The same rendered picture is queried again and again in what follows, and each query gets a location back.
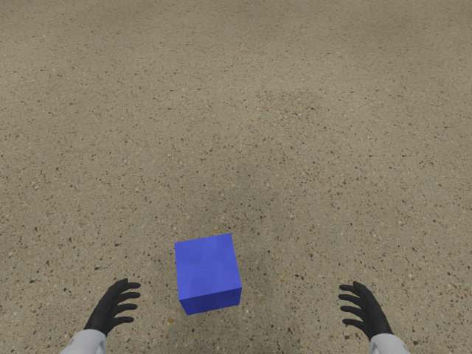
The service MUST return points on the robot left forearm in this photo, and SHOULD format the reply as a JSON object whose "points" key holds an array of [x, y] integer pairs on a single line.
{"points": [[86, 342]]}

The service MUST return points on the robot right forearm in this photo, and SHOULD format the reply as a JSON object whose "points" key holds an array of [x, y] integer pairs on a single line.
{"points": [[387, 344]]}

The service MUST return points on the robot right hand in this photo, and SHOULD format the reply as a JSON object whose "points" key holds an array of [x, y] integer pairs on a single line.
{"points": [[374, 320]]}

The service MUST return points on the carton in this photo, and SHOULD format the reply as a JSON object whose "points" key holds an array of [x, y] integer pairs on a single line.
{"points": [[207, 274]]}

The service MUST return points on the robot left hand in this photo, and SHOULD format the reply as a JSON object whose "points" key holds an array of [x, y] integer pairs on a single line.
{"points": [[102, 317]]}

